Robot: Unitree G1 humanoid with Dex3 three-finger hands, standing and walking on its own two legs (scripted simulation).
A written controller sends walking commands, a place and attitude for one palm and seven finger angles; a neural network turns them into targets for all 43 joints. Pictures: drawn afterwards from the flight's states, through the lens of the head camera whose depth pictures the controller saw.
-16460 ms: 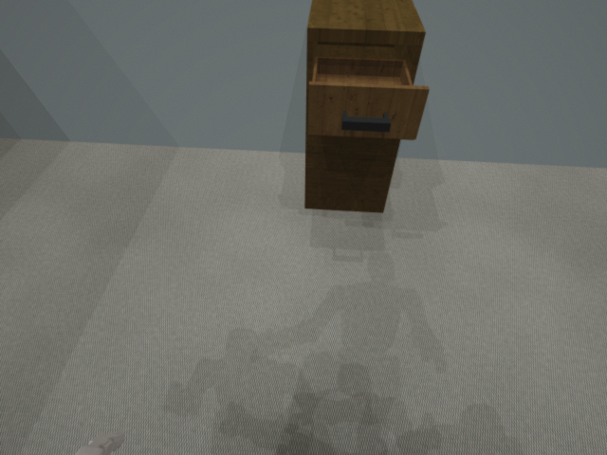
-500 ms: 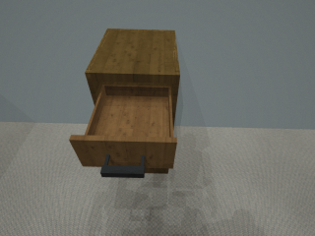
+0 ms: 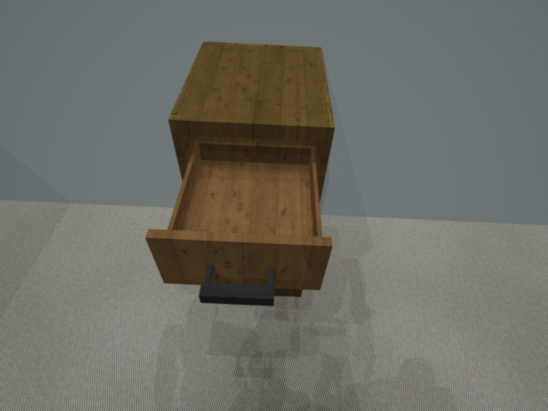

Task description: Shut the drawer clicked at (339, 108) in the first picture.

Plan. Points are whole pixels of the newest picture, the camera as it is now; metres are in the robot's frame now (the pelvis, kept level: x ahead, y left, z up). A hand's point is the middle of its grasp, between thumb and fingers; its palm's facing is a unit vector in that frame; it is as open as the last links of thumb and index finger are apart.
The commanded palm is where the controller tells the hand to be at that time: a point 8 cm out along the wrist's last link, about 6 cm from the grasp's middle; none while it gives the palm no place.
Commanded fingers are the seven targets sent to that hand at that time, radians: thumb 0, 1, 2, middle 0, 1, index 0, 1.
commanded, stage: come to a stop and stand still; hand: left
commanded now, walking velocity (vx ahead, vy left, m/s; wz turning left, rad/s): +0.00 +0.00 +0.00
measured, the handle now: (238, 282) +0.36 +0.09 -0.08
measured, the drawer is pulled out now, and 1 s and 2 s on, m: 0.30 0.30 0.30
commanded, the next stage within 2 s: look again from close up in 0.06 s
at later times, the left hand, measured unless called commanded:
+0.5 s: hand out of the picture +0.01 +0.13 -0.18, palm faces +0.02 -0.99 -0.16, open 7.4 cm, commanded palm none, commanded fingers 0.00 0.90 0.90 -0.20 -0.30 -0.20 -0.30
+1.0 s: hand (196, 343) +0.22 +0.13 -0.01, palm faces +0.19 -0.97 -0.13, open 6.9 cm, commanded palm +0.12 +0.17 -0.06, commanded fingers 0.00 0.90 0.90 -0.44 -0.56 -0.44 -0.56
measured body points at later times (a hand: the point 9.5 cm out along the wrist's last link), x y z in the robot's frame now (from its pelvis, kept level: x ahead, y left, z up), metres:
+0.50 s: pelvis +0.03 -0.02 +0.00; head +0.04 -0.01 +0.45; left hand +0.01 +0.18 -0.16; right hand +0.02 -0.24 -0.15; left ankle +0.03 +0.02 -0.74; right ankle -0.02 -0.14 -0.74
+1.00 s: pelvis +0.02 -0.04 -0.02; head +0.02 -0.07 +0.43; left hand +0.20 +0.18 +0.00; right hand +0.13 -0.30 -0.13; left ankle +0.03 +0.02 -0.74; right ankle +0.01 -0.13 -0.74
